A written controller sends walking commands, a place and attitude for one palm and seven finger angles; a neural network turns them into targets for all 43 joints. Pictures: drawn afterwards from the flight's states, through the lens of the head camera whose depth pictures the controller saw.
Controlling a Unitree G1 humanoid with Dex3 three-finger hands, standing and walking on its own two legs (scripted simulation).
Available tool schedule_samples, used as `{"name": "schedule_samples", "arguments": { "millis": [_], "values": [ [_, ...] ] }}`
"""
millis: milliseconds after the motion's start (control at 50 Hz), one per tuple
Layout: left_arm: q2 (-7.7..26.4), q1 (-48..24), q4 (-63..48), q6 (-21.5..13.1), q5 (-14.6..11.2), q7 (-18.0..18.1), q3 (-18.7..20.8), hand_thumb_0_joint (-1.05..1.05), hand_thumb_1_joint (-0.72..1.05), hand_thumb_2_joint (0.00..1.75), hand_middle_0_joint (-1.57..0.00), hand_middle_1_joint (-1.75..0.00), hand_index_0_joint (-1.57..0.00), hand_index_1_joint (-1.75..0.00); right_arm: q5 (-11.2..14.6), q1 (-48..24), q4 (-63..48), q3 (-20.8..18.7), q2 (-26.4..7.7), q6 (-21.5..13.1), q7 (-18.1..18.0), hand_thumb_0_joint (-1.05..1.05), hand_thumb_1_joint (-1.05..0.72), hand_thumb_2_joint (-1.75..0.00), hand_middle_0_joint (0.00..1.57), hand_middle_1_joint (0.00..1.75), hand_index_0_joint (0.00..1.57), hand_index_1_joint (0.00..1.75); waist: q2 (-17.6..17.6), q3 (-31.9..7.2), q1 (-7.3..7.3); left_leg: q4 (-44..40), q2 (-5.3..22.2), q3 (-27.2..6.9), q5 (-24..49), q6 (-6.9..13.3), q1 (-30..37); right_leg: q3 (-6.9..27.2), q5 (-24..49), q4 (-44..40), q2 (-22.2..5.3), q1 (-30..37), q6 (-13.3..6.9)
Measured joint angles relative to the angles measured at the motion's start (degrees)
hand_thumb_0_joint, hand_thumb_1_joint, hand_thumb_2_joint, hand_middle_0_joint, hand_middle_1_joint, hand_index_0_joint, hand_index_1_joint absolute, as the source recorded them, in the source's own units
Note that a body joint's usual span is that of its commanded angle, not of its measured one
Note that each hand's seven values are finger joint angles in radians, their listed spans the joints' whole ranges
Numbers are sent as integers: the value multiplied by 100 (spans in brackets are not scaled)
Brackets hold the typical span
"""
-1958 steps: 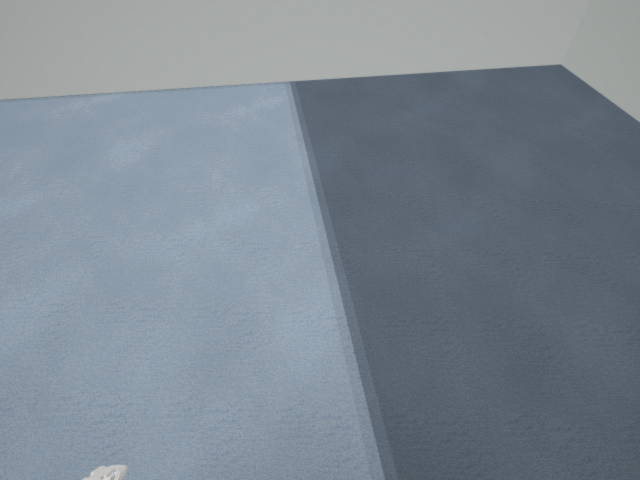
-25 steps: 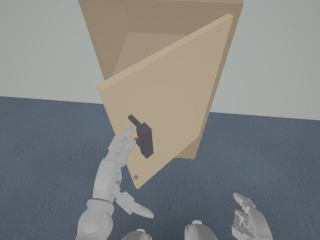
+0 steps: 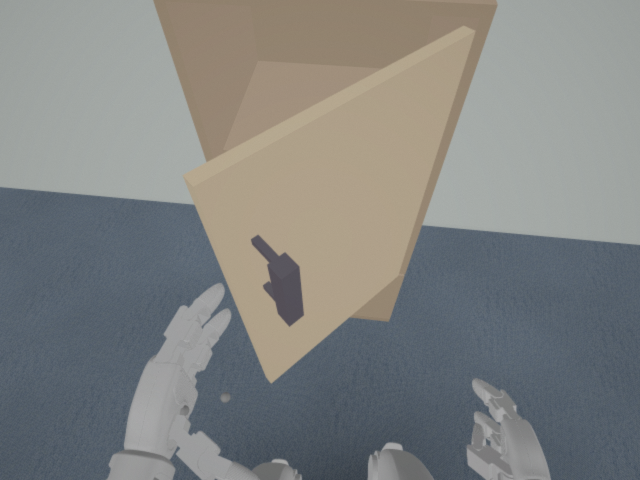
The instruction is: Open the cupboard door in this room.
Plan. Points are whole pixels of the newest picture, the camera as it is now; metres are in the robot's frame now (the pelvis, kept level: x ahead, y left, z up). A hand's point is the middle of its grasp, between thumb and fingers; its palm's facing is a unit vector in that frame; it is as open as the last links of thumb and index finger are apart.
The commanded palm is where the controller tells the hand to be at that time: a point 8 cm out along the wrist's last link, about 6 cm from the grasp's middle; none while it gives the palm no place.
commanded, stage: slide the hand sideways off the handle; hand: left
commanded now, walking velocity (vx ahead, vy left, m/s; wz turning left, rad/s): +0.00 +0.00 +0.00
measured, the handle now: (276, 280) +0.34 +0.08 +0.06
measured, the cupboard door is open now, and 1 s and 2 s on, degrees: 48 48 48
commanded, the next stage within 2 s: draw the hand back to the body in 0.12 s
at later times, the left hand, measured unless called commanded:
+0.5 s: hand (171, 405) +0.19 +0.15 +0.10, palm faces -0.05 -1.00 -0.08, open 16.4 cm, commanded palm +0.16 +0.21 +0.11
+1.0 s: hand (45, 382) +0.19 +0.23 +0.16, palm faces +0.27 -0.89 -0.37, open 14.1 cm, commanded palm +0.15 +0.27 +0.19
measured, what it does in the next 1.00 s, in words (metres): rises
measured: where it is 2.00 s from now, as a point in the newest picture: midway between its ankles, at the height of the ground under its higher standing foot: outside the picture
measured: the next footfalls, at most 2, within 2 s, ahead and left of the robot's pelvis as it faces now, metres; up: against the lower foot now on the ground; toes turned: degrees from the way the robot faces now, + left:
none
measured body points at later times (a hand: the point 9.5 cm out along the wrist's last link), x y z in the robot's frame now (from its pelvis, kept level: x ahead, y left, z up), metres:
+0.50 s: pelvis -0.01 -0.01 +0.01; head +0.03 -0.02 +0.46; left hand +0.18 +0.20 +0.11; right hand +0.17 -0.23 -0.06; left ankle -0.04 +0.10 -0.65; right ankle +0.04 -0.10 -0.65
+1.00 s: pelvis +0.01 +0.01 +0.07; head +0.00 +0.00 +0.52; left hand +0.17 +0.27 +0.18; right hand +0.19 -0.20 -0.01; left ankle -0.04 +0.10 -0.65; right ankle +0.04 -0.10 -0.65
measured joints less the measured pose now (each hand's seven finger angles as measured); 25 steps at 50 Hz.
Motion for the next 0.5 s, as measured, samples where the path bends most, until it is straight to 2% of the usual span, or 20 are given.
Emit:
{"name": "schedule_samples", "arguments": {
  "millis": [140,260,360,500],
  "values": [
    [155,269,-129,-105,-227,-345,261,-1,-50,30,-15,-30,-15,-30,35,-37,13,-55,-44,-35,-70,1,-91,-90,21,30,20,30,1,-25,19,159,31,-45,-44,-44,-122,-53,-36,131,19,-108,-49],
    [220,151,-82,-90,-377,-473,399,-1,-50,30,-15,-30,-15,-30,59,-91,15,-35,-71,-116,-129,1,-91,-90,21,30,20,30,32,-20,23,298,52,-90,-55,-72,-234,-105,-30,221,30,-193,-83],
    [374,47,-265,170,-467,-525,561,-2,-50,30,-15,-30,-15,-30,117,-68,34,12,-27,-82,-181,1,-91,-90,21,30,20,30,44,24,34,178,79,-82,0,-83,-38,-95,33,94,63,1,-96],
    [506,191,-383,472,-756,-651,985,-2,-50,30,-15,-30,-15,-30,205,84,70,118,-33,-85,-255,1,-91,-90,21,30,20,30,130,41,-19,-375,94,-109,224,-79,550,-101,239,-479,102,625,-67]
  ]
}}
